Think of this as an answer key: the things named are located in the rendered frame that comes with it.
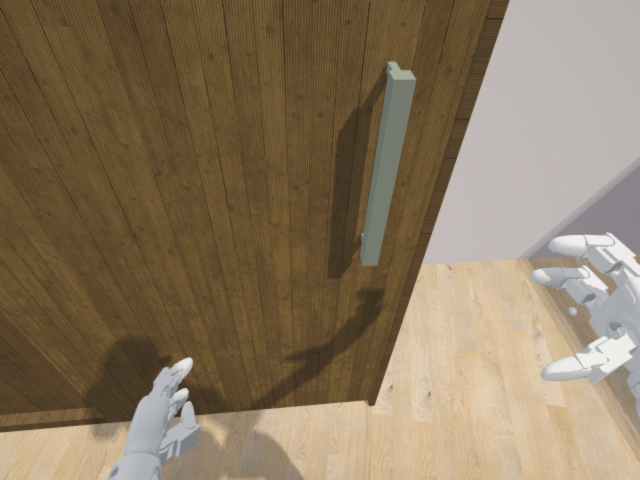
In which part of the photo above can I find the wardrobe door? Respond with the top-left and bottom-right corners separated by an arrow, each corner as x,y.
0,312 -> 93,415
0,0 -> 491,423

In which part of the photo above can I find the right robot hand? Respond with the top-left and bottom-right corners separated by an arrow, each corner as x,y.
530,232 -> 640,384

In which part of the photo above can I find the robot left forearm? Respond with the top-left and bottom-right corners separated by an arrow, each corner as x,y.
108,453 -> 161,480

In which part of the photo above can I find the handle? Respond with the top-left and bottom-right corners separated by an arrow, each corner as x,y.
360,62 -> 416,266

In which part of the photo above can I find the left robot hand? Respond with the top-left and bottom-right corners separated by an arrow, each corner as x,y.
123,357 -> 201,466

